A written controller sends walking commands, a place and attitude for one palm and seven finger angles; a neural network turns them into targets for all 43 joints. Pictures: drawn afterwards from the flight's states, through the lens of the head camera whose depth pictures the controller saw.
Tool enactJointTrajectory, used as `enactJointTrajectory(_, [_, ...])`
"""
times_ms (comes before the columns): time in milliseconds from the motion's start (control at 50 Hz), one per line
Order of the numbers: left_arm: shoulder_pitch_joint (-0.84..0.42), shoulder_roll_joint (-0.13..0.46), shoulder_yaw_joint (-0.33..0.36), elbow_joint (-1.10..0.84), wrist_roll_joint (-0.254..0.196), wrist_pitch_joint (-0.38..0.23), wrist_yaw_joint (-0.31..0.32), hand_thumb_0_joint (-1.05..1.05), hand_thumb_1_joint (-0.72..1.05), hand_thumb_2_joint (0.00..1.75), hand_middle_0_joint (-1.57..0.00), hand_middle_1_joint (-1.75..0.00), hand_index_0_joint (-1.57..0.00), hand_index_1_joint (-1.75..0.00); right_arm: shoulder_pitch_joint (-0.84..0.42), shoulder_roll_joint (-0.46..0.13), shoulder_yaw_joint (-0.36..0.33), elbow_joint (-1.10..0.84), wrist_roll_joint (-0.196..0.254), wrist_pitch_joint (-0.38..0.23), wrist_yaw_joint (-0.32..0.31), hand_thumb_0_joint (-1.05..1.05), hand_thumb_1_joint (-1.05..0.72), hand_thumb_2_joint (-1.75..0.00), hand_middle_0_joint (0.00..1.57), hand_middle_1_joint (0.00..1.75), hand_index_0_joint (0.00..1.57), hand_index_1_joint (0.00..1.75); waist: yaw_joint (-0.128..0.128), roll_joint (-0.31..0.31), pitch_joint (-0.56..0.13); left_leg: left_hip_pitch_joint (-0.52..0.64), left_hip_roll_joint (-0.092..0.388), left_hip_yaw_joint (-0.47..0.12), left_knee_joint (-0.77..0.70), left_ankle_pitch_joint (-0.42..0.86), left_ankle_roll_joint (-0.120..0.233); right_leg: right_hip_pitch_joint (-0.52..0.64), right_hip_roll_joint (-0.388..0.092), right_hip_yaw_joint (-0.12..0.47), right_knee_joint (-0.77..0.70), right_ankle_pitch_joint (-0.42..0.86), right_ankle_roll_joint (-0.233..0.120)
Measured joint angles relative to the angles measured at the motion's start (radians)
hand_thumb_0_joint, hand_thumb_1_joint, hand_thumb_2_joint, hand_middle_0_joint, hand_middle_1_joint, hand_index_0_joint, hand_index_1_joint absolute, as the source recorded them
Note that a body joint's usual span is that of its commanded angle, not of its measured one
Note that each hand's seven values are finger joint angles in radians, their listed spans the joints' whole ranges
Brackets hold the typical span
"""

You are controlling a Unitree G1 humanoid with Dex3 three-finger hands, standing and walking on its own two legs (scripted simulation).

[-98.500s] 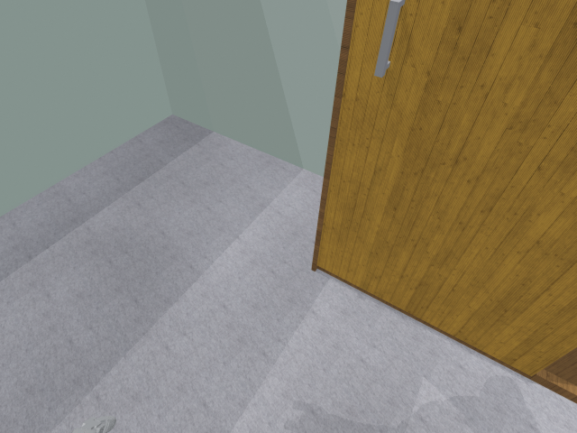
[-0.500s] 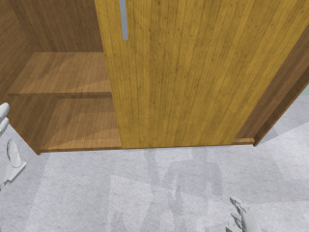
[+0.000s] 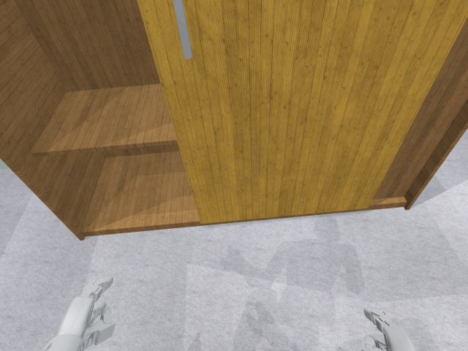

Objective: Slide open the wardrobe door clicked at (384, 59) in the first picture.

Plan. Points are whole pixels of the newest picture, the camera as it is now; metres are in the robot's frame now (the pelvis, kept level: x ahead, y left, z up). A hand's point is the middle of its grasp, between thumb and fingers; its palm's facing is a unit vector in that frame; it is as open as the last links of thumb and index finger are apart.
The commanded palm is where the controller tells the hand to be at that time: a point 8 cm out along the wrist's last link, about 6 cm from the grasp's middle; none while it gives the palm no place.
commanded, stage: let the arm hang, fingers relaxed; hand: left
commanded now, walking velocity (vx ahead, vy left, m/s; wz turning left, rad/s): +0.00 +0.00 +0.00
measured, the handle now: (183, 23) +0.76 +0.15 +0.22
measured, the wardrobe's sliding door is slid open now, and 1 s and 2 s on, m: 0.59 0.59 0.59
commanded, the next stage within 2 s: look to check the result in 0.92 s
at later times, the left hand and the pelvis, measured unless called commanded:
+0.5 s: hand out of the picture +0.05 +0.23 -0.14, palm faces +0.01 -0.94 -0.34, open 7.3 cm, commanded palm none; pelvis +0.01 -0.02 +0.02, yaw +1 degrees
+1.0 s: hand out of the picture +0.12 +0.20 -0.13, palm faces -0.02 -0.95 -0.30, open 7.3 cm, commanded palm none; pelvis +0.04 -0.03 +0.02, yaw +0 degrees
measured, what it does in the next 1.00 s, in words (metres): stands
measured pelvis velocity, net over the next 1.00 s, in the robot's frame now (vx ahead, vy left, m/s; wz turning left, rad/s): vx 0.04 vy -0.03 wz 0.01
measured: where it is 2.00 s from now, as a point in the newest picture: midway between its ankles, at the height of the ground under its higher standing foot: outside the picture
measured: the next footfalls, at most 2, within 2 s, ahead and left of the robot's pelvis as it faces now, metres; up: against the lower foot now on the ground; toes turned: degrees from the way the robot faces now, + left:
none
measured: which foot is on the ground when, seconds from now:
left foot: down 0.00-1.00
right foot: down 0.00-1.00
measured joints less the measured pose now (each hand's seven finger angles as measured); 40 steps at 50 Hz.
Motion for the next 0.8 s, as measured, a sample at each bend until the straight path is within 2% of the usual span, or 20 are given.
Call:
enactJointTrajectory(80, [-0.004, -0.072, -0.071, 0.241, 0.002, 0.018, -0.012, 0.01, 0.91, 0.9, -0.2, -0.3, -0.2, -0.3, 0.038, 0.016, -0.001, 0.055, -0.007, 0.031, -0.001, 0.01, -0.9, -0.9, 0.21, 0.3, 0.2, 0.3, -0.016, -0.057, 0.035, 0.008, 0.0, -0.011, -0.009, 0.009, -0.014, 0.008, 0.001, -0.011, 0.002, -0.005, -0.017])
enactJointTrajectory(140, [-0.001, -0.114, -0.097, 0.369, -0.002, 0.019, -0.013, 0.01, 0.91, 0.9, -0.2, -0.3, -0.21, -0.3, 0.078, 0.035, 0.002, 0.11, -0.011, 0.054, -0.004, 0.01, -0.9, -0.9, 0.21, 0.3, 0.2, 0.3, -0.016, -0.101, 0.063, 0.021, 0.005, -0.025, -0.02, 0.016, -0.023, 0.029, 0.008, -0.026, -0.019, 0.002, -0.024])
enactJointTrajectory(160, [-0.002, -0.118, -0.087, 0.402, -0.005, 0.016, -0.002, 0.01, 0.92, 0.9, -0.2, -0.3, -0.21, -0.3, 0.091, 0.041, 0.002, 0.13, -0.012, 0.059, -0.005, 0.01, -0.9, -0.9, 0.21, 0.3, 0.2, 0.3, -0.013, -0.111, 0.07, 0.024, 0.009, -0.031, -0.027, 0.02, -0.025, 0.037, 0.012, -0.031, -0.032, 0.007, -0.026])
enactJointTrajectory(220, [-0.006, -0.103, -0.077, 0.482, -0.008, 0.004, -0.002, 0.0, 0.95, 0.9, -0.21, -0.3, -0.21, -0.3, 0.122, 0.053, 0.002, 0.186, -0.012, 0.069, -0.009, 0.01, -0.9, -0.9, 0.21, 0.3, 0.2, 0.3, -0.001, -0.121, 0.082, 0.037, 0.019, -0.044, -0.054, 0.034, -0.032, 0.063, 0.027, -0.044, -0.083, 0.031, -0.031])
enactJointTrajectory(320, [-0.012, -0.071, -0.061, 0.576, -0.01, -0.015, -0.004, 0.0, 0.94, 0.9, -0.2, -0.3, -0.21, -0.3, 0.138, 0.049, -0.009, 0.249, -0.009, 0.07, -0.018, 0.01, -0.9, -0.9, 0.21, 0.3, 0.2, 0.3, 0.008, -0.092, 0.079, 0.065, 0.028, -0.05, -0.097, 0.052, -0.036, 0.104, 0.042, -0.05, -0.154, 0.064, -0.035])
enactJointTrajectory(540, [-0.093, 0.005, -0.04, 0.663, -0.012, -0.039, 0.004, 0.0, 0.91, 0.9, -0.2, -0.3, -0.2, -0.3, 0.063, 0.032, -0.008, 0.3, -0.005, 0.049, -0.017, 0.01, -0.9, -0.9, 0.21, 0.3, 0.2, 0.3, 0.009, -0.036, 0.034, 0.149, 0.021, -0.033, -0.187, 0.076, -0.035, 0.175, 0.042, -0.032, -0.232, 0.087, -0.028])
enactJointTrajectory(800, [-0.173, -0.014, -0.056, 0.653, -0.012, -0.059, -0.002, 0.0, 0.91, 0.9, -0.2, -0.3, -0.2, -0.3, -0.017, 0.005, 0.002, 0.316, -0.003, 0.031, -0.011, 0.01, -0.9, -0.9, 0.21, 0.3, 0.2, 0.3, 0.007, -0.05, 0.016, 0.213, 0.013, -0.023, -0.269, 0.097, -0.039, 0.221, 0.039, -0.022, -0.281, 0.093, -0.025])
